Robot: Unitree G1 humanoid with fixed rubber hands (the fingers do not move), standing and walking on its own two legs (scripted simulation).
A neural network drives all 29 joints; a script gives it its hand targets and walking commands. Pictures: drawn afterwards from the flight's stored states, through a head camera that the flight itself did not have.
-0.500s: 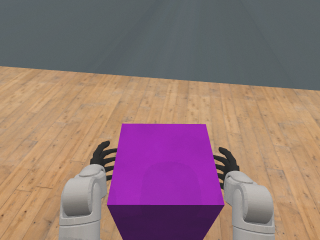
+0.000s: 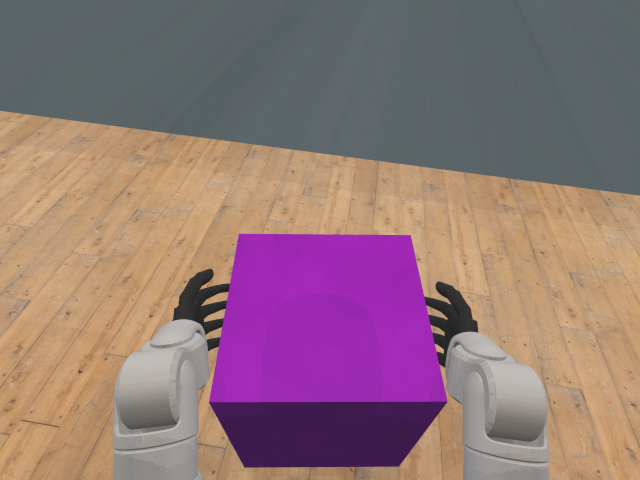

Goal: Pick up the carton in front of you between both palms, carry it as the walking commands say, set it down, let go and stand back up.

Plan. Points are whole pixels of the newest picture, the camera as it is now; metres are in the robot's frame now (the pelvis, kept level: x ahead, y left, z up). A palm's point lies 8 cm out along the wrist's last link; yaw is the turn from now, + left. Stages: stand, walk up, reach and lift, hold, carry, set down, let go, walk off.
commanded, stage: carry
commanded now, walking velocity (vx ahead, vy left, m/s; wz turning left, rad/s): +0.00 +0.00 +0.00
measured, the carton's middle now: (323, 356) +0.29 +0.01 +0.02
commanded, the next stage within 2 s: hold in 1.62 s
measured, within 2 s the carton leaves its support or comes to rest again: neither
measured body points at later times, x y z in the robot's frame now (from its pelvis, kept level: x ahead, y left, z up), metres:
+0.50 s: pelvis +0.04 -0.02 -0.01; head +0.02 -0.02 +0.44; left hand +0.33 +0.13 +0.06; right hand +0.31 -0.17 +0.05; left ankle +0.07 +0.08 -0.73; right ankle -0.07 -0.13 -0.73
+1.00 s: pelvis -0.01 -0.02 +0.00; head -0.03 -0.02 +0.45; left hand +0.31 +0.12 +0.03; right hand +0.30 -0.18 +0.03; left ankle +0.07 +0.08 -0.73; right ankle -0.07 -0.13 -0.73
